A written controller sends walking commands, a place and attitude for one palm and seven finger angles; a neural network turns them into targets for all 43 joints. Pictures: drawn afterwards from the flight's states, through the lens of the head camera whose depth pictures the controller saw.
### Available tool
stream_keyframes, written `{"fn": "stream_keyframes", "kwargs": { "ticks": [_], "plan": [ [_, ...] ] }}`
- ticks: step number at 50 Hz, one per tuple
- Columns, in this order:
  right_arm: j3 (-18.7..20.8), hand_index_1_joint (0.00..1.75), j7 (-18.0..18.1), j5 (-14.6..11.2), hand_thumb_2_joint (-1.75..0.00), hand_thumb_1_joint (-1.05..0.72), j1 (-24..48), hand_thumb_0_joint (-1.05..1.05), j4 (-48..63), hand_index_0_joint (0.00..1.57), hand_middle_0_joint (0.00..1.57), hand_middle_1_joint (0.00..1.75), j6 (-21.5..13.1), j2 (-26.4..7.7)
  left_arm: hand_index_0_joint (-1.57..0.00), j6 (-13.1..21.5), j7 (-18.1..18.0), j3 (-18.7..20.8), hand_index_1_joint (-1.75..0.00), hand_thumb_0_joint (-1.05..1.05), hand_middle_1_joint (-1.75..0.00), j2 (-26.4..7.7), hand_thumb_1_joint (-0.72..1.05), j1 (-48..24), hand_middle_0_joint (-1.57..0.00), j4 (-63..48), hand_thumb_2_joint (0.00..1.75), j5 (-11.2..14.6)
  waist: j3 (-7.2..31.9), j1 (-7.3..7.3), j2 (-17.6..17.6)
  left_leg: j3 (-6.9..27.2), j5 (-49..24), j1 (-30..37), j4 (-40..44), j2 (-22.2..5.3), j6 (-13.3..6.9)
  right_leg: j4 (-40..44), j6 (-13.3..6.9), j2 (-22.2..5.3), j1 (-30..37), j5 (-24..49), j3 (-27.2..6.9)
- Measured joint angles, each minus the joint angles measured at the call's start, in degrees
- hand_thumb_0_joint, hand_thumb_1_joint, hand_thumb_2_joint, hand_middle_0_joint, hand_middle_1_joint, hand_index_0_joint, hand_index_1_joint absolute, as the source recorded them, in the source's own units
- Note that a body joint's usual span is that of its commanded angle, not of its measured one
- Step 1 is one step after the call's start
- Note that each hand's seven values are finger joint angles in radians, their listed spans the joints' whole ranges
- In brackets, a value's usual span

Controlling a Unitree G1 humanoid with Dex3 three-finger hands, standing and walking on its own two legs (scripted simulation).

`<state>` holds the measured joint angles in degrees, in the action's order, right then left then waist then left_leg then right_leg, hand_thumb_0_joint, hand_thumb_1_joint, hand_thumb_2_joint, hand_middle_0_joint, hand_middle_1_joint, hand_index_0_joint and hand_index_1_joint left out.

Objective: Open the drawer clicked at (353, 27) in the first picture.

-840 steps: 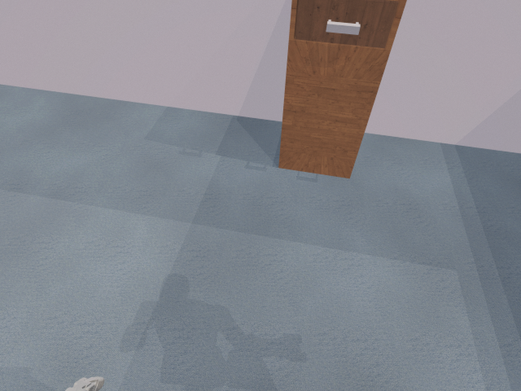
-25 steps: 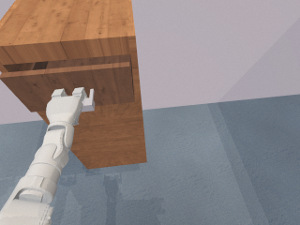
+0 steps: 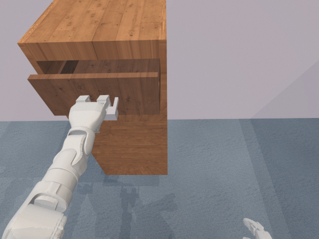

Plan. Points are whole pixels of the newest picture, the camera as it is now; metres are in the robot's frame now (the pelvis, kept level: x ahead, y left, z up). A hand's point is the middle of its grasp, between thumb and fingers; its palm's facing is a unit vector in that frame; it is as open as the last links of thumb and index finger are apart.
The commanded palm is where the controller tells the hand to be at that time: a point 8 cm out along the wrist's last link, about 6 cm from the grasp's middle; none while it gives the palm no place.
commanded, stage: pull the drawer open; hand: left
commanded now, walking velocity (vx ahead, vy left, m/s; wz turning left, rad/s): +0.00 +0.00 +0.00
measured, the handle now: (97, 107) +0.46 +0.21 +0.05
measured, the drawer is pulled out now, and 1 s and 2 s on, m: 0.08 0.19 0.30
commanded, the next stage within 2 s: open the thumb to release the handle in 1.70 s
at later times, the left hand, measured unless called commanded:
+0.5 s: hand (91, 142) +0.35 +0.20 +0.03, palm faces +0.01 -0.02 -1.00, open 6.2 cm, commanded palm +0.33 +0.20 +0.09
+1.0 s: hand (86, 164) +0.29 +0.20 +0.03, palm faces +0.03 -0.10 -0.99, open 6.3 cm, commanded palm +0.24 +0.20 +0.09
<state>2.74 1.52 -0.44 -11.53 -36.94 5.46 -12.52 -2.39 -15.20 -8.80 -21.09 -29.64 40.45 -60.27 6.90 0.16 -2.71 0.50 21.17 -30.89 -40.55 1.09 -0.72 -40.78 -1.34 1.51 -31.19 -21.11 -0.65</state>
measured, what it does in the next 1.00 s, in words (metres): stands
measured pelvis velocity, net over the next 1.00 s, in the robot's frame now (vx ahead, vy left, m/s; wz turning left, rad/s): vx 0.02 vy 0.00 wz -0.05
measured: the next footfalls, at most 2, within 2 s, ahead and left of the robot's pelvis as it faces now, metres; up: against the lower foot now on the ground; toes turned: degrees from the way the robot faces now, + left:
none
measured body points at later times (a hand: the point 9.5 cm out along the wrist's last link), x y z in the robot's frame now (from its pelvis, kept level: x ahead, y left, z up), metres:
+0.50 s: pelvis +0.00 -0.01 +0.00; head +0.03 -0.03 +0.45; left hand +0.35 +0.20 +0.09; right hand +0.17 -0.25 -0.12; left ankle -0.02 +0.11 -0.72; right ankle -0.02 -0.11 -0.72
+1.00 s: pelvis +0.02 +0.00 +0.00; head +0.04 -0.03 +0.45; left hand +0.28 +0.20 +0.09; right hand +0.17 -0.26 -0.11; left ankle -0.02 +0.11 -0.72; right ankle -0.02 -0.11 -0.72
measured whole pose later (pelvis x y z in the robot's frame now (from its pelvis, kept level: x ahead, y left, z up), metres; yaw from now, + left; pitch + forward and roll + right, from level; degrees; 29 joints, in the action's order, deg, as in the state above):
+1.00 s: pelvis +0.02 +0.00 +0.00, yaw -3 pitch +9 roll +1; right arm 3.4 -0.9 0.1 -10.2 -35.4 4.0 -14.5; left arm -5.7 -16.8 -5.6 -20.3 11.6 -1.0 -58.8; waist 6.3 1.2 -3.1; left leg -2.3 22.1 -24.0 -37.5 0.2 -0.4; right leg -39.5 -1.5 2.5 -26.1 -21.8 -3.5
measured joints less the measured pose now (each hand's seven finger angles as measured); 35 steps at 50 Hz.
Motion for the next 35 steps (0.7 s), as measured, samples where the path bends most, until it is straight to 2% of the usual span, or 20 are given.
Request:
{"fn": "stream_keyframes", "kwargs": {
  "ticks": [7, 13, 18, 23, 30, 35],
  "plan": [
    [1.2, 0.30, -1.1, -0.1, -0.90, -0.91, -3.5, 0.01, -0.5, 0.20, 0.21, 0.30, 0.5, -1.2, -0.36, -0.6, -0.5, 3.7, -1.35, 0.04, -1.34, -1.0, 0.66, 11.6, -0.28, -12.1, 0.74, 1.5, 0.3, -0.88, -0.6, -1.6, 0.3, 1.4, 1.3, -0.8, 0.1, 1.0, -0.1, 0.8, 0.6, 0.2, -1.7],
    [1.7, 0.30, -1.7, -0.1, -0.90, -0.91, -3.6, 0.01, -0.8, 0.20, 0.20, 0.30, 0.0, -2.3, -0.36, -2.9, -1.5, 3.8, -1.34, 0.05, -1.34, -0.4, 0.67, 23.3, -0.25, -24.4, 0.74, 2.0, 0.1, -0.91, -0.9, -2.3, 0.5, 3.8, 2.7, -1.0, 0.1, 2.0, 0.0, 1.0, 2.7, 0.1, -2.4],
    [1.5, 0.30, -0.4, 0.0, -0.90, -0.91, -1.2, 0.01, -2.6, 0.20, 0.20, 0.30, -0.5, -2.6, -0.36, -3.5, -3.0, -0.1, -1.34, 0.04, -1.35, 0.4, 0.66, 20.0, -0.28, -21.9, 0.77, 0.3, -0.9, 0.91, -0.6, -0.7, 0.4, 4.2, 2.0, -0.3, 0.2, 1.5, -0.1, 0.3, 3.7, -0.4, -0.7],
    [0.8, 0.30, 0.4, -0.3, -0.90, -0.91, 2.4, 0.01, -2.3, 0.20, 0.20, 0.30, -0.7, -1.7, -0.37, -4.4, -1.7, -2.1, -1.34, 0.04, -1.35, 0.9, 0.64, 15.7, -0.32, -17.1, 0.77, 0.2, -0.9, 1.74, -0.7, -0.1, -0.2, 4.7, 2.3, 0.0, 0.3, 1.5, -0.3, 0.0, 4.3, -0.2, -0.2],
    [-0.8, 0.30, 1.2, -0.4, -0.90, -0.91, 4.6, 0.01, -0.3, 0.20, 0.20, 0.30, -1.5, -0.1, -0.39, -2.2, 0.5, -1.3, -1.34, 0.04, -1.35, 0.8, 0.63, 12.1, -0.33, -12.3, 0.74, 0.5, -1.0, 2.05, -0.2, 0.1, -1.0, 5.1, 2.7, 0.0, 0.6, 1.2, -0.5, 0.0, 4.5, 0.2, 0.0],
    [-1.1, 0.30, 0.6, -0.2, -0.90, -0.91, 4.0, 0.01, 1.0, 0.20, 0.21, 0.30, -1.5, 0.3, -0.38, -1.0, 0.9, 1.0, -1.33, 0.05, -1.35, 0.4, 0.65, 14.3, -0.30, -14.2, 0.73, 0.5, -0.8, 1.64, 0.1, -0.6, -0.9, 5.0, 2.7, -0.4, 0.7, 1.1, -0.7, 0.4, 4.0, 0.4, -0.6]
  ]
}}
